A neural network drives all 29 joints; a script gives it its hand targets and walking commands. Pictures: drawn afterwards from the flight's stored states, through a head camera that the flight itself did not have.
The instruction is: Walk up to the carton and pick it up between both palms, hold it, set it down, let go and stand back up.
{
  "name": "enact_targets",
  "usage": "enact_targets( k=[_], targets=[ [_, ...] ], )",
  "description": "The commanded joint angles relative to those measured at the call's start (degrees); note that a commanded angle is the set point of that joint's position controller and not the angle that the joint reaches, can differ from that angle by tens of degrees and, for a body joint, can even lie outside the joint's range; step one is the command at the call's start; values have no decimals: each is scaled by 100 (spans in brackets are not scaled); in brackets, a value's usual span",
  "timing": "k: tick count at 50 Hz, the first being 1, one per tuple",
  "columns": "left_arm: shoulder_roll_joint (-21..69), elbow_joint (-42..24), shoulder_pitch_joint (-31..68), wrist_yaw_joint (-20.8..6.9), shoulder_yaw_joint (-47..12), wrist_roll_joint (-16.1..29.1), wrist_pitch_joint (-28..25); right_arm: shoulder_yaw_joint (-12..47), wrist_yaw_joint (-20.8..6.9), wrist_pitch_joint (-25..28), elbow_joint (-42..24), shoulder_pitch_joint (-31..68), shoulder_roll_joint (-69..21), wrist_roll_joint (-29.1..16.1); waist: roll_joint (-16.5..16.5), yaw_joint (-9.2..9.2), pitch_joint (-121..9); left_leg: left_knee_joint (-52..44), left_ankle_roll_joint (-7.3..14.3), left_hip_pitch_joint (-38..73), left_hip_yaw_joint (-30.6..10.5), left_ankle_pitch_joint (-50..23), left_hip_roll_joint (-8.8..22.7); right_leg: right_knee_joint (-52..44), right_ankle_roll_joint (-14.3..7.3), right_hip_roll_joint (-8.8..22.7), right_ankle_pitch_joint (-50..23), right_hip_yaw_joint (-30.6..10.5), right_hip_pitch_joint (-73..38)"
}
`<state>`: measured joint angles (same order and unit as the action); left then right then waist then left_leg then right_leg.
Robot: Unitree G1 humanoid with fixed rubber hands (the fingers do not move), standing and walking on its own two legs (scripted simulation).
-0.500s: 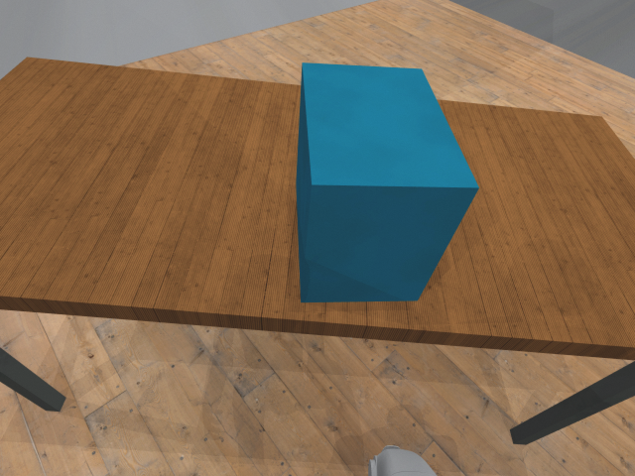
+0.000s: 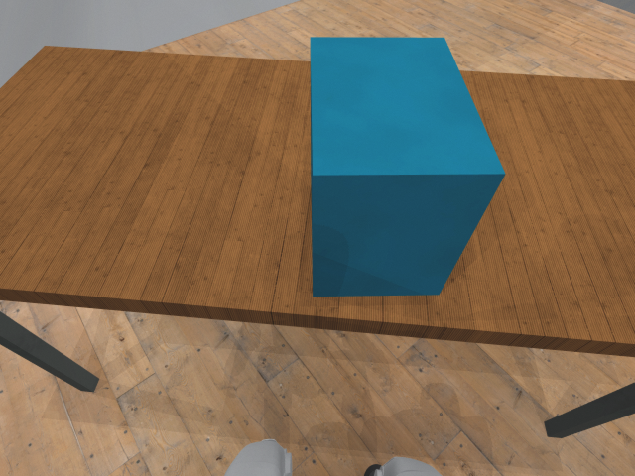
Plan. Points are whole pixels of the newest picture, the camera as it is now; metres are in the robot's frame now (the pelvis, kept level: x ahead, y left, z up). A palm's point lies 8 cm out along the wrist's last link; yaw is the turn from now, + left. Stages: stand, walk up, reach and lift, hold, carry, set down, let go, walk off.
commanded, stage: walk up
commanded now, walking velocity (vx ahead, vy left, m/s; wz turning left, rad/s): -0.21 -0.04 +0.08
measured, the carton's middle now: (376, 170) +0.48 -0.06 +0.09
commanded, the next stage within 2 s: none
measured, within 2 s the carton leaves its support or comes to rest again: neither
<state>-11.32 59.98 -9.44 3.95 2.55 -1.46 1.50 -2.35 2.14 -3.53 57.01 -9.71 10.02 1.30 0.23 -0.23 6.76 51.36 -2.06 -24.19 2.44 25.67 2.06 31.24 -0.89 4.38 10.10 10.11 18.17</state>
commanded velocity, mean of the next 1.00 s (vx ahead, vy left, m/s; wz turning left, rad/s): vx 0.12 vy -0.13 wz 0.00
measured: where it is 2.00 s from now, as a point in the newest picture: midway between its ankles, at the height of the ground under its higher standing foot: outside the picture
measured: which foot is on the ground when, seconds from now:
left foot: up 0.00-0.04, down 0.06-0.56, up 0.58-1.00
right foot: down 0.00-0.06, up 0.08-0.58, down 0.60-1.00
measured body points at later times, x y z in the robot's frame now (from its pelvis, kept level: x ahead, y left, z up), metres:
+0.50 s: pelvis -0.12 +0.03 +0.02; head -0.13 +0.08 +0.47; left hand -0.13 +0.29 -0.15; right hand -0.06 -0.25 -0.09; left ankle +0.02 +0.11 -0.72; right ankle -0.22 -0.12 -0.64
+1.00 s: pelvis -0.17 -0.02 +0.02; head -0.15 -0.05 +0.47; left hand -0.29 +0.17 -0.11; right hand -0.07 -0.24 -0.15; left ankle -0.19 +0.14 -0.66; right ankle -0.24 -0.04 -0.73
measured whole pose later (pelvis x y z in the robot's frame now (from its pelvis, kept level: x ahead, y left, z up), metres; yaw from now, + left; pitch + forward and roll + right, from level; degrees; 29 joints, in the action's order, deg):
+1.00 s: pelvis -0.17 -0.02 +0.02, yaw +2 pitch +2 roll +3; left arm -5.0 64.1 -29.6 2.7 -1.2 -0.9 -2.9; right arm -2.4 -0.3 -2.3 57.8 -8.6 10.7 1.2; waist -1.4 -2.9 -0.5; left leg 53.8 -3.0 -26.7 4.8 14.4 4.5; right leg 14.0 -6.7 -2.4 14.9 9.3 2.4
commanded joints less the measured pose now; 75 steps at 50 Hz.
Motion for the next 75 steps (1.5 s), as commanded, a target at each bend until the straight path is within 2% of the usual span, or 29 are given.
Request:
enact_targets(
  k=[1,2,3,4,5,6,8,13,18,24,26,27,28,29,31,32,33,35,37,42,44,54,59,61,62,64,66,71,75],
  targets=[
    [-788,-428,520,35,238,43,243,-102,-61,81,-11,-1297,281,107,488,607,-667,-1907,229,1702,-122,-1388,272,-9,-329,824,391,-575,1048],
    [-518,-402,171,17,187,49,313,-178,-41,165,-114,-1180,554,186,-577,491,-469,-2642,214,1629,-667,-1361,730,849,-157,367,1439,-404,1433],
    [-346,-425,-326,-23,133,24,412,-281,5,233,-316,-1102,1218,271,-2384,369,-668,-3415,497,1033,-2550,-1910,2372,2653,111,-306,2807,-404,1747],
    [-450,-527,-197,-45,198,-18,541,-340,70,205,-390,-1053,1614,203,-2405,522,-498,-4180,1020,-121,-3130,-1119,2812,3571,144,-592,2812,-985,1239],
    [-527,-523,-196,-106,237,-22,592,-284,61,171,-474,-653,1483,192,-2499,326,-248,-4492,1038,-779,-3386,255,2591,4148,134,-630,2573,-1610,1213],
    [-722,-520,36,-203,285,-75,583,-191,75,139,-543,-408,1167,202,-1541,296,73,-4513,924,-903,-2904,1234,2193,4385,113,-606,1981,-1807,1324],
    [-925,-445,-230,-376,370,-130,523,-266,193,109,-622,-17,1258,149,-510,-63,-95,-3937,561,-162,-2007,475,1780,4741,279,-726,1175,-1837,1710],
    [-776,-514,-692,-506,374,-153,424,-288,129,239,-311,-499,1214,-76,-1155,-116,-915,-3956,-129,1125,-1520,641,1357,4935,526,-862,490,-1608,1657],
    [-726,-543,-963,-474,348,-91,437,-316,106,320,-316,-457,1252,-110,-1235,-144,-616,-4329,49,1008,-1546,824,1302,4012,609,-814,687,-1297,1247],
    [-656,29,-2662,-529,222,-29,332,-428,143,120,-287,-122,1480,0,-2336,-562,-726,-5309,-448,237,-699,649,795,909,255,-997,2362,281,-1411],
    [-509,310,-3504,-479,170,7,327,-485,210,38,-463,373,1516,-35,-1922,-910,-385,-5193,-709,-136,-319,-98,476,-946,-53,-842,2530,612,-2384],
    [-467,561,-4132,-470,169,15,291,-490,230,-14,-588,825,1386,-124,-982,-1260,-184,-4222,-1003,-539,239,-453,-61,-2128,-377,-793,1792,730,-3005],
    [-328,584,-3791,-448,108,118,285,-437,242,-83,-621,805,1169,-202,1204,-1268,276,-1132,-585,-915,437,279,-447,-2572,-703,-150,935,-333,-2306],
    [24,283,-2575,-403,-100,146,233,-352,221,-162,-569,244,743,-243,2399,-608,513,1161,-41,-1616,-12,980,-468,-2095,-673,660,1414,-1564,-1013],
    [-506,-325,-888,-433,-182,40,206,-226,110,-230,-707,54,45,-101,1783,427,1011,2225,309,-3072,-854,-122,-717,-2778,-18,1738,4493,-2647,1186],
    [-971,-255,-1134,-397,-50,4,29,-236,-27,-68,-963,356,341,-21,1960,227,1211,1982,328,-2478,-1024,-481,-346,-3766,-153,2264,5961,-4010,1908],
    [-550,-261,-1168,-363,-146,29,-137,-220,-178,126,-1037,753,638,-2,955,81,1076,1907,265,-1815,-1153,-1235,-16,-3680,77,1954,5157,-4204,1552],
    [-495,-225,-1232,-229,-202,-8,-269,-394,-328,236,-400,43,968,100,-870,311,137,1357,245,-1256,-700,-1721,-260,-2794,373,956,1361,-2248,-167],
    [-948,77,-1835,-239,-62,108,-437,-300,-403,170,-111,-476,757,130,-585,199,-456,1752,131,-1862,-325,-1967,-179,-2592,507,904,1157,-1949,-1753],
    [18,594,-3023,-147,-303,118,-379,-56,-294,198,-571,703,443,18,1514,-388,129,702,-83,-2369,193,-1632,170,-2276,216,682,-930,-1392,-2605],
    [51,733,-3526,-123,-300,92,-380,-66,-270,204,-464,716,430,1,1422,-539,-44,684,-106,-2032,410,-1358,121,-1969,312,585,-2372,-1329,-2650],
    [-146,813,-3185,-54,-225,-20,-423,107,-129,330,-429,1183,67,-39,345,-431,-281,-1112,105,-1027,582,-346,89,-1448,-632,952,-3346,-1507,-2700],
    [-295,853,-2479,-125,-150,49,-518,48,-31,510,34,-212,337,-90,53,408,-807,-2607,610,1611,341,-1316,91,50,-532,823,-4729,-1090,-1565],
    [-172,537,-1974,-231,-157,79,-540,-232,88,533,325,-1777,1150,-13,-651,1133,-1567,-3042,1406,3910,-2126,-1831,2174,2240,-104,-193,-688,-201,695],
    [-109,472,-2129,-252,-89,62,-428,-305,139,449,436,-1897,1376,23,-897,923,-1278,-3676,1867,3577,-3309,-1266,2981,3178,-53,-552,2191,-370,1200],
    [-142,478,-1962,-287,-17,-26,-263,-107,137,444,178,-867,800,-39,-178,341,93,-3817,1592,1603,-2401,-2554,2767,3731,-18,-181,1821,-1036,1112],
    [386,520,-1984,-346,-132,-12,-184,132,46,568,54,-33,103,-104,-327,-139,418,-4146,969,512,-829,-2198,1545,2839,71,21,1063,-1158,302],
    [342,434,-1944,-342,-139,63,-35,268,39,729,412,-586,210,-135,-1115,-487,141,-3578,788,701,585,-5413,637,1550,120,-275,458,-846,-242],
    [51,315,-1423,-260,-133,104,-55,264,-24,742,584,-1182,381,-53,-1235,-154,-481,-3252,920,1493,431,-5792,685,952,240,-371,306,-546,-316]
  ],
)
